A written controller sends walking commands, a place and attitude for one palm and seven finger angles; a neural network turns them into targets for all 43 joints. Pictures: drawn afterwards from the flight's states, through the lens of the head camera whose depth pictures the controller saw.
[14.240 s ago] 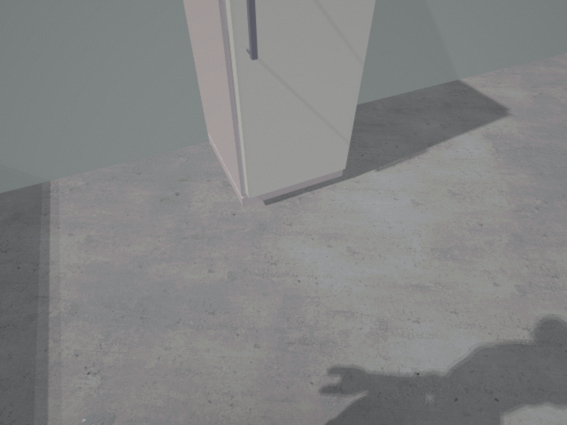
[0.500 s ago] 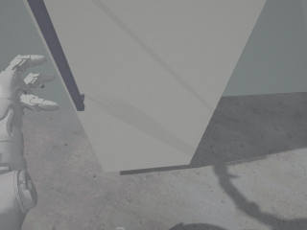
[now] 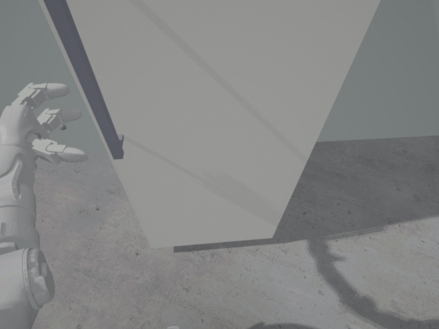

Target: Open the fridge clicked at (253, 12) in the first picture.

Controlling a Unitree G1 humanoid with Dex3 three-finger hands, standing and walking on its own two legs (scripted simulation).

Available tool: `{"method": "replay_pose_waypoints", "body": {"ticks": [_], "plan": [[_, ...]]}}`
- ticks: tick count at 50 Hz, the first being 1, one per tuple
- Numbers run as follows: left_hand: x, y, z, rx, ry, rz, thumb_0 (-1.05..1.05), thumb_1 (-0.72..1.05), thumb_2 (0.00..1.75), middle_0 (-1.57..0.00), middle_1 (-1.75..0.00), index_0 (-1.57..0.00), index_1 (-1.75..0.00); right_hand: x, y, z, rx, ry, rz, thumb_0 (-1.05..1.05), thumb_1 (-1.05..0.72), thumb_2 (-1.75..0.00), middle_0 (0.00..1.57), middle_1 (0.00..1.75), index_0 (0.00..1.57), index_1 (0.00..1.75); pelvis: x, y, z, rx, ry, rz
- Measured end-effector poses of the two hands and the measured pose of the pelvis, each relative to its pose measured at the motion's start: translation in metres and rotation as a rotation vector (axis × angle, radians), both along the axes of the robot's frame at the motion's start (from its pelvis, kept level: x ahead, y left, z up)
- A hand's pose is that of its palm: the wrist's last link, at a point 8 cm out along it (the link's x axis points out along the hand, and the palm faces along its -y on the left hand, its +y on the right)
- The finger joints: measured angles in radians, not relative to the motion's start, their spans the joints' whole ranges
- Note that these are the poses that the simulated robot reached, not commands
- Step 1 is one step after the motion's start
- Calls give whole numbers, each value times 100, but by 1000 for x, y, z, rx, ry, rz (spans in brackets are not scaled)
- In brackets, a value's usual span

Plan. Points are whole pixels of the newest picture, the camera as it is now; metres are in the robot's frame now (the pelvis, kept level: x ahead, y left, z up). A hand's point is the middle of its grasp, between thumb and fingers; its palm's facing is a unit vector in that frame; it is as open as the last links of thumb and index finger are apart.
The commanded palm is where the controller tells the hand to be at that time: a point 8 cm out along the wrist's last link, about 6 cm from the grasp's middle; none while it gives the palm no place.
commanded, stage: feel for the door with the fingertips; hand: left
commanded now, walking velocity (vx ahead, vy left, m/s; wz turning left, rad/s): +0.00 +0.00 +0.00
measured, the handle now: (88, 68) +0.49 +0.23 +0.22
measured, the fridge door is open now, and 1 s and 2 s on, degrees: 0 0 0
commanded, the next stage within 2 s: slide the fingers in behind the handle in 0.80 s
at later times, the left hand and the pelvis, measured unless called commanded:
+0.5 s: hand (84, 120) +0.44 +0.25 +0.15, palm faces +0.11 -0.99 +0.01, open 14.0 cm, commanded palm +0.41 +0.30 +0.15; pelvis +0.00 +0.00 +0.00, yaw -1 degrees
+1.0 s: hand (82, 116) +0.45 +0.25 +0.15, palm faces +0.12 -0.99 +0.01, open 13.7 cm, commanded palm +0.42 +0.30 +0.15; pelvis -0.01 +0.00 +0.00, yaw +1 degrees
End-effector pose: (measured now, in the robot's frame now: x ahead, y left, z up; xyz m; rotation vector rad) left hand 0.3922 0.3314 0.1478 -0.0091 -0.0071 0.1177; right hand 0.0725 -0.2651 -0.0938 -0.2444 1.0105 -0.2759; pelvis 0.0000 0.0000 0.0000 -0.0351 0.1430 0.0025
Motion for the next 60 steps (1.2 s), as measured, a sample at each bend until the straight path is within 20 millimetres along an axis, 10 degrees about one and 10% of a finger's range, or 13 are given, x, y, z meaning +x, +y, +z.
{"method": "replay_pose_waypoints", "body": {"ticks": [18, 60], "plan": [[21, -34, -8, -18, 1, -30, -1, -50, 30, -30, -120, -30, -120, -15, 5, -3, 13, 25, -26, 1, -91, -90, 20, 30, 20, 30, -1, 3, -1, 1, 7, -11], [23, -32, -1, 0, -2, -23, -1, -50, 30, -33, -122, -32, -122, -35, 1, -9, 10, 85, -32, 1, -91, -90, 20, 30, 20, 30, -6, 1, -2, -4, 14, 1]]}}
